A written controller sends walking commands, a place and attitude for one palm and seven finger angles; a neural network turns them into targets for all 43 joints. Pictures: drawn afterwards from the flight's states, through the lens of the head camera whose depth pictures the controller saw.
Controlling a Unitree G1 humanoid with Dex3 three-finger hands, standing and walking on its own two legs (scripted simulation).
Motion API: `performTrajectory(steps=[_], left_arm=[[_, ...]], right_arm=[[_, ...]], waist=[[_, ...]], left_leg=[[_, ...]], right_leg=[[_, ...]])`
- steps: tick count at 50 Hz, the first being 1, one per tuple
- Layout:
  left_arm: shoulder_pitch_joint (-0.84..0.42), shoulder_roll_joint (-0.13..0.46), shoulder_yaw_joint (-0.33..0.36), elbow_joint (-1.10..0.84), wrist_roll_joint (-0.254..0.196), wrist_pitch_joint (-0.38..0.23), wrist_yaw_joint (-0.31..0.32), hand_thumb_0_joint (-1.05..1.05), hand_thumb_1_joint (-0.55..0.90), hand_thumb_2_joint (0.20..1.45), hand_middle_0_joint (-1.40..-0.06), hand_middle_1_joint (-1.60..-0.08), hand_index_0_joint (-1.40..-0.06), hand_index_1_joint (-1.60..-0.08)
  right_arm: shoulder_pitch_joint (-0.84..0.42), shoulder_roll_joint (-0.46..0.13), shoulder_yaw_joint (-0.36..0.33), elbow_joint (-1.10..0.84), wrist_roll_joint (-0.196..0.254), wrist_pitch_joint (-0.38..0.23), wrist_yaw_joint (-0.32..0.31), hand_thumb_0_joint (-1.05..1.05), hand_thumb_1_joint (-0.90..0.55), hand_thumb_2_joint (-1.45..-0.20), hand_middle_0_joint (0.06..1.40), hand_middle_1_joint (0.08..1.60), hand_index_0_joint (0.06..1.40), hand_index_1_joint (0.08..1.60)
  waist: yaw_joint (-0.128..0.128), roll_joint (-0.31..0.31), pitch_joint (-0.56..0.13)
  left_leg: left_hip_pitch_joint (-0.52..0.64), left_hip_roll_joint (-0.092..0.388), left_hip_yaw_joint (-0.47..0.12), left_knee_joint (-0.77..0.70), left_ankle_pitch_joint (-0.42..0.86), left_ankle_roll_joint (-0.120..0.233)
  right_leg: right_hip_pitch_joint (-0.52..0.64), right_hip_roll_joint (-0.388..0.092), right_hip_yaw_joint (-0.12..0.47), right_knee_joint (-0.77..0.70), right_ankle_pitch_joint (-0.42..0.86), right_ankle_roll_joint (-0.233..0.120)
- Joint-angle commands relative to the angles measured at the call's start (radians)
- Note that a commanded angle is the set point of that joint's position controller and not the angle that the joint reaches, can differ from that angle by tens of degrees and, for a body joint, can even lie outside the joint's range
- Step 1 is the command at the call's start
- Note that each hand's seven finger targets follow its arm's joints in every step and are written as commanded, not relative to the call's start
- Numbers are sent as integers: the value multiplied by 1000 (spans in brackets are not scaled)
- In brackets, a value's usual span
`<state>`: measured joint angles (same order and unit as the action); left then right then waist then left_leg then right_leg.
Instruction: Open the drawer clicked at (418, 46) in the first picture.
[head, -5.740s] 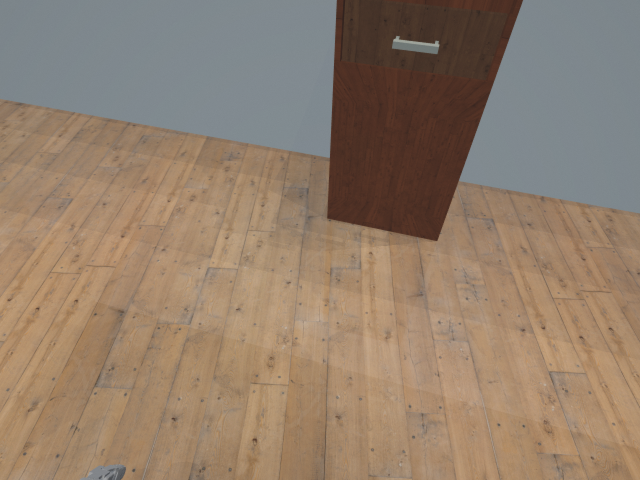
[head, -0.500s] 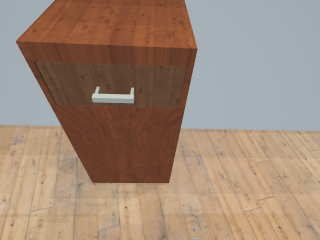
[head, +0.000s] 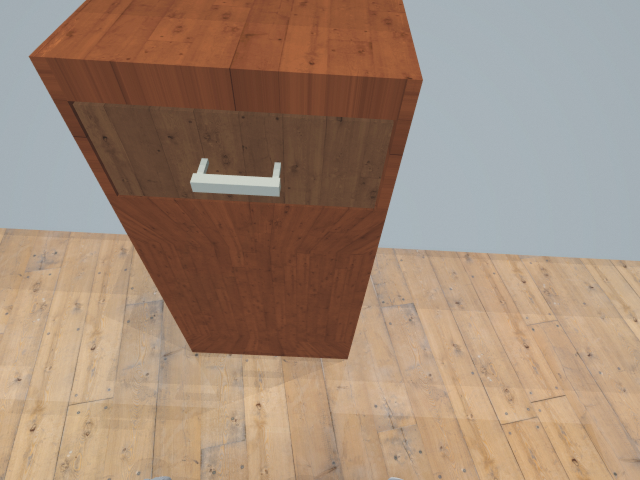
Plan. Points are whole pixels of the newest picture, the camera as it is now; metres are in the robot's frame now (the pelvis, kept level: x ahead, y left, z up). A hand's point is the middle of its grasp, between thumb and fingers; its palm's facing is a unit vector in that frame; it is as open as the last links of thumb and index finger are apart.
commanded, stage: come to a stop and stand still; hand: left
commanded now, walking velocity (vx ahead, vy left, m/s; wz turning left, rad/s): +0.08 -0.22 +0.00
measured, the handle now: (238, 175) +0.52 +0.16 +0.06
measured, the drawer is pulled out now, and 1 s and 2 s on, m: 0.00 0.00 0.00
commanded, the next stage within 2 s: look again from close up in 0.86 s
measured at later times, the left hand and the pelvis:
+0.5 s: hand out of the picture +0.02 +0.14 -0.15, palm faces -0.01 -0.97 -0.23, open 7.4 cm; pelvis -0.01 -0.04 +0.02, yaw -1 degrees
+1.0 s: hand out of the picture -0.02 +0.09 -0.16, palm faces +0.03 -0.99 -0.17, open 7.4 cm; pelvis +0.00 -0.06 +0.02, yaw +0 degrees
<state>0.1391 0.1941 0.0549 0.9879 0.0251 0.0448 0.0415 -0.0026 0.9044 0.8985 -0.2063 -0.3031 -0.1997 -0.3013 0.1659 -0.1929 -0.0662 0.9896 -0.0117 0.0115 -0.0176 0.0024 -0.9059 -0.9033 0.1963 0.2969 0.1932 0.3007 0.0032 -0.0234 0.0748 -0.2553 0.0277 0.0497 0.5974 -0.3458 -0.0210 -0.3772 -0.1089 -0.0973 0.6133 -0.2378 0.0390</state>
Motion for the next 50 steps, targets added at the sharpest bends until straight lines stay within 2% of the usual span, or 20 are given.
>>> performTrajectory(steps=[1, 2, 4, 8, 11, 14, 16, 17, 18, 20, 21, 22, 23, 26, 29, 35, 47, 48, 49, 50], left_arm=[[26, 56, 11, -39, -6, 1, -9, 0, 900, 900, -200, -300, -200, -300], [43, 73, 15, -15, -3, 2, -17, 0, 900, 900, -200, -300, -200, -300], [102, 78, 13, 26, -5, -6, -29, 0, 900, 900, -200, -300, -200, -300], [108, 82, 8, 39, -6, -12, -36, 0, 900, 900, -200, -300, -200, -300], [84, 68, 0, 30, -9, -8, -36, 0, 900, 900, -200, -300, -200, -300], [78, 55, -8, 38, -14, -11, -33, 0, 900, 900, -200, -300, -200, -300], [126, 45, -11, 62, -17, -18, -29, 0, 900, 900, -200, -300, -200, -300], [159, 45, -12, 81, -16, -23, -27, 0, 900, 900, -200, -300, -200, -300], [188, 56, -14, 96, -14, -32, -24, 0, 900, 900, -200, -300, -200, -300], [190, 111, -14, 114, -12, -50, -12, 0, 900, 900, -200, -300, -200, -300], [175, 120, -17, 114, -13, -52, -11, 0, 900, 900, -200, -300, -200, -300], [168, 128, -13, 118, -13, -60, -9, 0, 900, 900, -200, -300, -200, -300], [155, 107, -20, 120, -13, -60, -7, 0, 900, 900, -200, -300, -200, -300], [139, 76, -29, 120, -20, -61, -4, 0, 900, 900, -200, -300, -200, -300], [158, 67, -31, 130, -22, -57, -2, 0, 900, 900, -200, -300, -200, -300], [172, 64, -27, 127, -21, -57, 1, 0, 900, 900, -200, -300, -200, -300], [226, 31, -28, 140, -20, -66, 4, 0, 900, 900, -200, -300, -200, -300], [245, 178, -38, 65, -2, -91, 1, 0, 900, 900, -200, -300, -200, -300], [228, 109, -18, 70, -6, -94, 9, 0, 900, 900, -200, -300, -200, -300], [220, 113, -19, 56, -5, -101, 10, 0, 900, 900, -200, -300, -200, -300]], right_arm=[[32, -155, 2, -32, -22, -19, -12, 0, -900, -900, 200, 300, 200, 300], [11, -136, 10, -29, -22, -20, -19, 0, -900, -900, 200, 300, 200, 300], [3, -124, 16, -20, -15, -26, -25, 0, -900, -900, 200, 300, 200, 300], [92, -130, 5, 18, -10, -27, -38, 0, -900, -900, 200, 300, 200, 300], [146, -150, -2, 48, -12, -21, -42, 0, -900, -900, 200, 300, 200, 300], [140, -157, -5, 63, -12, -15, -37, 0, -900, -900, 200, 300, 200, 300], [115, -155, -6, 72, -9, -14, -32, 0, -900, -900, 200, 300, 200, 300], [108, -149, -5, 77, -6, -14, -30, 0, -900, -900, 200, 300, 200, 300], [109, -135, -2, 82, 0, -15, -26, 0, -900, -900, 200, 300, 200, 300], [111, -55, 17, 85, 11, -21, -17, 0, -900, -900, 200, 300, 200, 300], [99, -21, 29, 85, 9, -16, -12, 0, -900, -900, 200, 300, 200, 300], [93, -15, 34, 90, 0, -5, -15, 0, -900, -900, 200, 300, 200, 300], [97, -21, 34, 99, -3, 0, -15, 0, -900, -900, 200, 300, 200, 300], [148, -17, 42, 145, -3, -6, -16, 0, -900, -900, 200, 300, 200, 300], [154, -18, 45, 159, -3, -5, -17, 0, -900, -900, 200, 300, 200, 300], [178, -7, 45, 169, -4, 0, -19, 0, -900, -900, 200, 300, 200, 300], [189, 0, 47, 166, 0, -11, -27, 0, -900, -900, 200, 300, 200, 300], [153, -79, 35, 42, -8, -7, -11, 0, -900, -900, 200, 300, 200, 300], [151, -58, 33, 18, -14, -13, -15, 0, -900, -900, 200, 300, 200, 300], [168, -38, 30, 11, -17, -20, -21, 0, -900, -900, 200, 300, 200, 300]], waist=[[-8, 287, -10], [5, 255, 18], [19, 189, 12], [-20, 134, -39], [-47, 152, -80], [-52, 196, -92], [-28, 206, -102], [-13, 194, -109], [1, 151, -115], [-11, -16, -109], [-13, -48, -80], [-8, -172, -61], [-12, -181, -33], [-21, -70, -7], [-10, -6, 30], [-10, -11, 34], [-8, 2, -1], [-17, -92, 114], [-18, 12, 18], [-25, 68, -84]], left_leg=[[-117, 305, -370, -463, -4, 129], [-103, 266, -327, -456, -1, 114], [5, 247, -239, -416, 139, 123], [211, 268, -181, -342, 497, 152], [287, 283, -182, -287, 685, 173], [271, 266, -169, -263, 710, 172], [231, 238, -147, -247, 667, 153], [189, 220, -135, -227, 602, 134], [147, 186, -122, -194, 528, 100], [23, 88, -28, -148, 242, 21], [22, 52, -11, -161, 143, 6], [30, 41, 4, -152, 75, -4], [52, 49, 4, -151, 61, -4], [102, 71, -10, -205, 214, -3], [101, 82, -10, -217, 233, -4], [97, 76, -2, -208, 196, -8], [126, 88, -5, -214, 268, -4], [50, 49, -54, -115, 155, -1], [11, 53, -33, -70, 82, 9], [9, 38, -49, -33, 121, 18]], right_leg=[[-5, 51, 127, 225, -239, -4], [-19, 58, 151, 271, -184, -7], [-63, 60, 147, 302, -137, 0], [-108, 59, 125, 273, -146, 18], [-76, 58, 102, 196, -208, 19], [-2, 62, 78, 84, -224, 9], [79, 72, 50, -35, -150, -2], [149, 73, 41, -126, -59, -6], [227, 67, 48, -253, 61, -9], [313, -82, 185, -286, 265, -61], [268, -123, 205, -286, 287, -96], [225, -118, 229, -312, 285, -114], [182, -112, 216, -330, 248, -119], [165, -48, 156, -299, 228, -91], [156, -20, 147, -318, 150, -74], [154, -20, 162, -359, 70, -75], [194, -7, 133, -313, 243, -72], [121, -8, 163, -334, 195, -30], [135, -69, 218, -296, 166, -58], [199, -80, 235, -277, 267, -89]])
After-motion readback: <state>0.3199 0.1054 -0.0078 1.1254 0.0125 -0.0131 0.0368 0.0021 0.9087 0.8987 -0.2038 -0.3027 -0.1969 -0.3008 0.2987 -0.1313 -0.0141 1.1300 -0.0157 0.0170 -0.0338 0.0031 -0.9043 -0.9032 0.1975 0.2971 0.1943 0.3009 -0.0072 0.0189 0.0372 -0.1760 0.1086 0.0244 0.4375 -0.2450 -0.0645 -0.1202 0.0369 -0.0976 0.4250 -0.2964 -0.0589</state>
